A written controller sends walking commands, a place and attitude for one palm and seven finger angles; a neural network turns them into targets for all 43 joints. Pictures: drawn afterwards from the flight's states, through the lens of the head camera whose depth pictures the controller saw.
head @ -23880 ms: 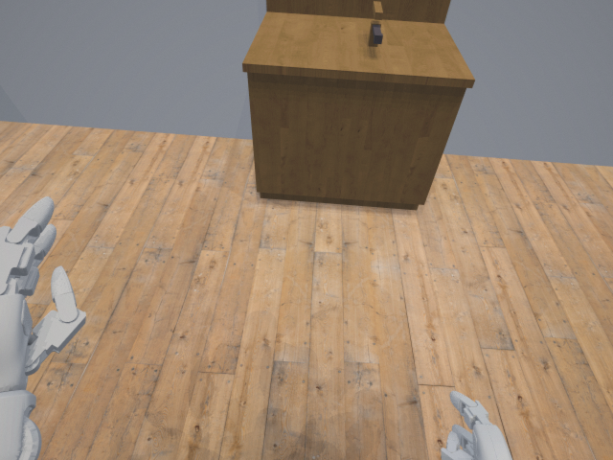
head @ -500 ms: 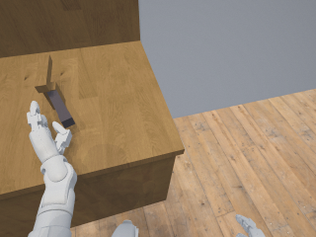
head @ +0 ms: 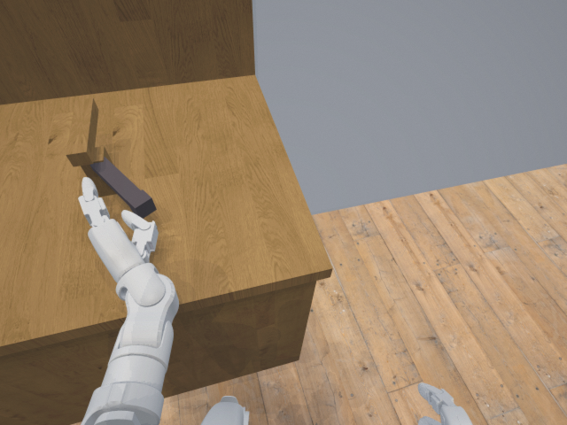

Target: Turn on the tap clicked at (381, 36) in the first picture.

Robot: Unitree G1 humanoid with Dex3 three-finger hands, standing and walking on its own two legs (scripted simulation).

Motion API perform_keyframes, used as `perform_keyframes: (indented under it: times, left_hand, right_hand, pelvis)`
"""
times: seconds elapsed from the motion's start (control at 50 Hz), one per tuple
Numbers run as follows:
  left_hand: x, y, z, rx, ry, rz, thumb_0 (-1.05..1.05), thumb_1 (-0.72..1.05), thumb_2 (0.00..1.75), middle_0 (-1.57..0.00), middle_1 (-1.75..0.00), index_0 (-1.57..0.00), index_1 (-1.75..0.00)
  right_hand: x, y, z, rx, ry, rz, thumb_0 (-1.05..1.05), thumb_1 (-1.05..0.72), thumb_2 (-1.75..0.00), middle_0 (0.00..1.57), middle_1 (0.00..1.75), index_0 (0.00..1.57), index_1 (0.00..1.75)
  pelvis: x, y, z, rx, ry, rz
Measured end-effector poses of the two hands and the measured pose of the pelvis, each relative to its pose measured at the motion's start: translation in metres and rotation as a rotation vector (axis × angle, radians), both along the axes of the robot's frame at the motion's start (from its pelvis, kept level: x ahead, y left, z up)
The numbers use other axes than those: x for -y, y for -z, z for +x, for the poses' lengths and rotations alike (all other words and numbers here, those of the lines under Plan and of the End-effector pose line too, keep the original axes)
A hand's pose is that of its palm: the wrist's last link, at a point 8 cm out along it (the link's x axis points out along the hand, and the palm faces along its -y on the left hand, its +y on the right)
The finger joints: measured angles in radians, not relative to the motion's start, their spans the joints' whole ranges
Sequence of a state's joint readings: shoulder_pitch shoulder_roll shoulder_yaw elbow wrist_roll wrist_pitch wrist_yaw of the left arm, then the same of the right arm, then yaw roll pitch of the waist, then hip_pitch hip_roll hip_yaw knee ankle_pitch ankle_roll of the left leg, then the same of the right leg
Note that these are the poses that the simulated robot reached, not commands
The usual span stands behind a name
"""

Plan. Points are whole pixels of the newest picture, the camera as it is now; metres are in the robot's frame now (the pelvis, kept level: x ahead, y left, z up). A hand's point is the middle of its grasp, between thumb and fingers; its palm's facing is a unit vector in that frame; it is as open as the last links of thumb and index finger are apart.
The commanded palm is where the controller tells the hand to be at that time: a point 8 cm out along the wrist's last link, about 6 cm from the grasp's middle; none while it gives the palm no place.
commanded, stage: push the lever round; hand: left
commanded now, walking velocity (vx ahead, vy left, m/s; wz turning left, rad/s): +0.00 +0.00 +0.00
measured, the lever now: (141, 204) +0.41 +0.23 +0.07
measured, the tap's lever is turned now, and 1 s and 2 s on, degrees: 32 63 71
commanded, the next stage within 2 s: lift the hand up off the lever in 1.40 s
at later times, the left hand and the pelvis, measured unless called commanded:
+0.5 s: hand (175, 210) +0.41 +0.18 +0.06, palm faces +0.74 -0.66 -0.07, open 7.7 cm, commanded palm +0.36 +0.20 +0.06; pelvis +0.00 +0.00 +0.00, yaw +0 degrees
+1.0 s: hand (190, 191) +0.45 +0.17 +0.06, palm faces +0.79 -0.61 -0.09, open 7.7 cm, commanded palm +0.39 +0.18 +0.06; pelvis +0.01 -0.01 -0.01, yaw +0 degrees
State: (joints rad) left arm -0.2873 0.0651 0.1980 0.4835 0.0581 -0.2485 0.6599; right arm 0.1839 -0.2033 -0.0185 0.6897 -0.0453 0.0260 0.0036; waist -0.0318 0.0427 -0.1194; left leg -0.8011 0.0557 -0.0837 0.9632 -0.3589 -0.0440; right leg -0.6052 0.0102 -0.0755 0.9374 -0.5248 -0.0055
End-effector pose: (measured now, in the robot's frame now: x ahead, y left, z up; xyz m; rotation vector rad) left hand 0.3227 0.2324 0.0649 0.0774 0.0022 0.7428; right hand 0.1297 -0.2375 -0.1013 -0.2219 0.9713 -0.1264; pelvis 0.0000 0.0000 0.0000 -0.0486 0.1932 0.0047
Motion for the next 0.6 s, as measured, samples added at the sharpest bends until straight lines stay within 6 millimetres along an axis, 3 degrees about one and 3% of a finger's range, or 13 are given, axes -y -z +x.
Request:
perform_keyframes:
  times: [0.6]
  left_hand:
    - [0.033, 0.001, 0.04, -0.04, -0.121, -0.045, 0.0, 0.92, 0.92, -0.15, -0.15, -0.15, -0.15]
  right_hand:
    - [0.005, 0.013, -0.021, -0.115, 0.008, 0.007, 0.01, -0.91, -0.89, 0.2, 0.3, 0.2, 0.3]
  pelvis:
    - [0.003, 0.002, 0.004, -0.039, -0.002, 0.002]
